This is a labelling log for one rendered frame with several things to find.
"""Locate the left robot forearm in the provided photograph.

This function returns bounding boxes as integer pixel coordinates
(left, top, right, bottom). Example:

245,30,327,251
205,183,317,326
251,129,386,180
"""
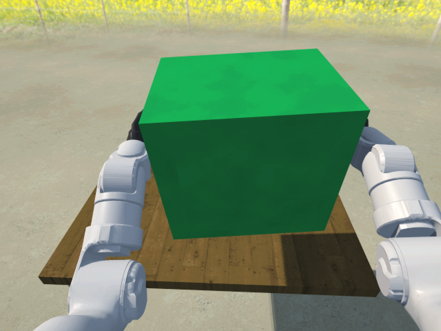
68,140,151,312

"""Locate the table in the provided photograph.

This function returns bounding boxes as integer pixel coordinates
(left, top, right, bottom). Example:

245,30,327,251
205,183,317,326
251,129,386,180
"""
38,164,380,297

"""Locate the right robot forearm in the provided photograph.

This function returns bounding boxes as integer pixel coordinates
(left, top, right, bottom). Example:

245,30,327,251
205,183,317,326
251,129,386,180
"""
350,127,441,238

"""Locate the carton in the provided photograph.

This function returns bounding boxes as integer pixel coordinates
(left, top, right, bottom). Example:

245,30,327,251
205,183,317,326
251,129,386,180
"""
139,48,370,239

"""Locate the left robot upper arm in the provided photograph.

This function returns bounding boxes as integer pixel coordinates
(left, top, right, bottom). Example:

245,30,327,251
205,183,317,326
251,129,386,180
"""
33,259,147,331

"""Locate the left robot hand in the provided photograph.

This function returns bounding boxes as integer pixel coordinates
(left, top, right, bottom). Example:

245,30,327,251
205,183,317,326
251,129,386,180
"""
127,109,144,143

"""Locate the right robot upper arm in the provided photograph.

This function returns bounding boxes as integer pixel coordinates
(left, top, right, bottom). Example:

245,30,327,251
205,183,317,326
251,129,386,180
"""
376,237,441,331

